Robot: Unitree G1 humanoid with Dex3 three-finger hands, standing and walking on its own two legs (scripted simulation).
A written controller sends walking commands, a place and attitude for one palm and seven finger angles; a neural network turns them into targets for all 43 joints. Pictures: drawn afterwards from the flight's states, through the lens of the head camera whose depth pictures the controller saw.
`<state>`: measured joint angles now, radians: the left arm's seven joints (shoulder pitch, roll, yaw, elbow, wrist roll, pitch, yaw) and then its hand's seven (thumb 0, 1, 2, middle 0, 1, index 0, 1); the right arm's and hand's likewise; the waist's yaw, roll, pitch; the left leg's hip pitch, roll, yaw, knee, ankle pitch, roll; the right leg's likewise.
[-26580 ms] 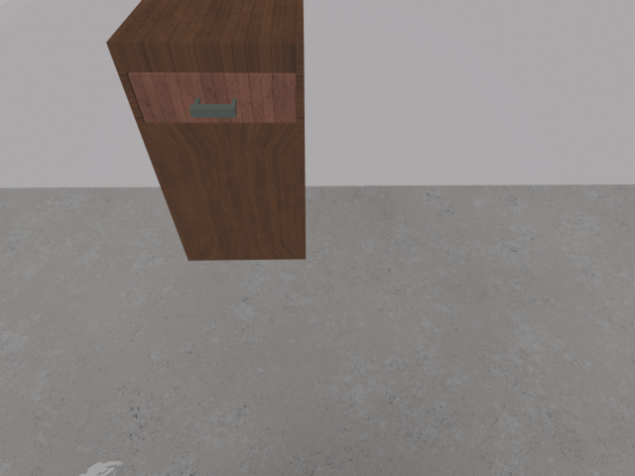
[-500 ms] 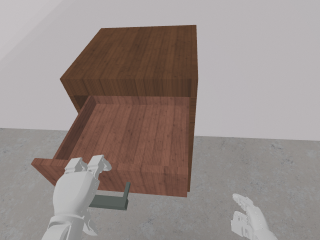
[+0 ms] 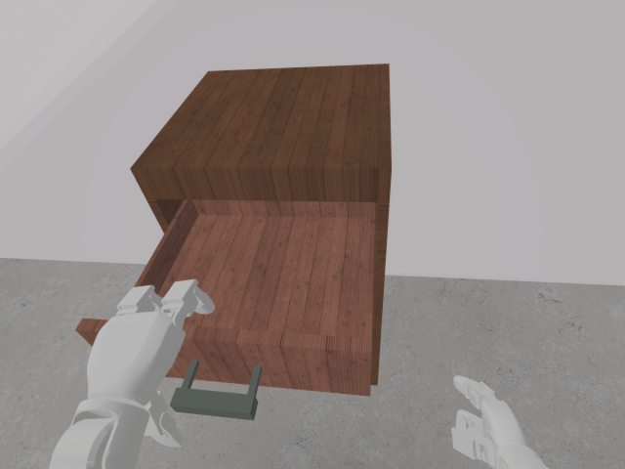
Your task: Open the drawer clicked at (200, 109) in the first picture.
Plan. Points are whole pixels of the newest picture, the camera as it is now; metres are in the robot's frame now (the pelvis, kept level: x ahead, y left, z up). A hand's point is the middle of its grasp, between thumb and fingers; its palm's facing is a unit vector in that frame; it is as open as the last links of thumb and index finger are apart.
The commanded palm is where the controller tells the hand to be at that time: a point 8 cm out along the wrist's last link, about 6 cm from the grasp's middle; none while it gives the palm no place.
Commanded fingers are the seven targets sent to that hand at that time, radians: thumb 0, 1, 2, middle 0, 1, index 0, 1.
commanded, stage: draw the hand back to the body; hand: left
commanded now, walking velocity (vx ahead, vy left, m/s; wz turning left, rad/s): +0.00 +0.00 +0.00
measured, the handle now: (219, 386) +0.24 +0.19 -0.05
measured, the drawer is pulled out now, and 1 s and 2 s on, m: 0.29 0.29 0.29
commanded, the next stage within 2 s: step back with the hand held close in 1.70 s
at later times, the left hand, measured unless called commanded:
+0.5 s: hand (133, 381) +0.18 +0.22 +0.10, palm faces +0.05 -0.15 -0.99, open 13.9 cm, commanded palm +0.16 +0.22 +0.16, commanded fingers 0.00 -0.50 0.30 -0.30 -1.20 -0.30 -1.20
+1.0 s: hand (125, 344) +0.19 +0.21 +0.16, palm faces +0.31 -0.89 -0.33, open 12.9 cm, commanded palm +0.14 +0.26 +0.18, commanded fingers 0.00 0.06 0.54 -0.26 -0.84 -0.26 -0.84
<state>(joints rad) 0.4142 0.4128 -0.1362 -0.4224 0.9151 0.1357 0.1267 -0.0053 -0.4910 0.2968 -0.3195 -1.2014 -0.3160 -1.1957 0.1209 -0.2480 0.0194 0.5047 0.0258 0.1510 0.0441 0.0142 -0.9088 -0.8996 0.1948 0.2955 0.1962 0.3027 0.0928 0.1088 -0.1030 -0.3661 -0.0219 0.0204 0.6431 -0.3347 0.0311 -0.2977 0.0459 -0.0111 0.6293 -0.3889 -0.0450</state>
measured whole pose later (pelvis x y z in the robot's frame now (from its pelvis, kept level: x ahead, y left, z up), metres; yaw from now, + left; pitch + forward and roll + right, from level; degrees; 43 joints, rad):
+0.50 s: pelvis +0.00 +0.00 +0.00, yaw +1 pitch +3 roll +0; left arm 0.51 0.49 -0.02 -0.46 0.86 0.07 0.10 -0.01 -0.49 0.30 -0.32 -1.20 -0.32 -1.20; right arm 0.14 -0.26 0.02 0.50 0.02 0.15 0.02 0.01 -0.91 -0.90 0.20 0.30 0.20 0.30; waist 0.10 0.10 -0.08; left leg -0.36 -0.02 0.01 0.63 -0.32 0.03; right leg -0.28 0.05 -0.02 0.60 -0.37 -0.05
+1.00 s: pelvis +0.01 +0.01 +0.01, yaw +2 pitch -2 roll +0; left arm 0.55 0.30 0.14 -0.54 -0.04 -0.08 0.12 -0.01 -0.25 0.40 -0.30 -1.04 -0.29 -1.04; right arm 0.22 -0.19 0.06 0.58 0.02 -0.11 -0.06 0.01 -0.91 -0.90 0.20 0.30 0.20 0.30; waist 0.04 0.04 -0.01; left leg -0.21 -0.04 -0.01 0.53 -0.29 0.04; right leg -0.11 0.03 -0.04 0.49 -0.35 -0.03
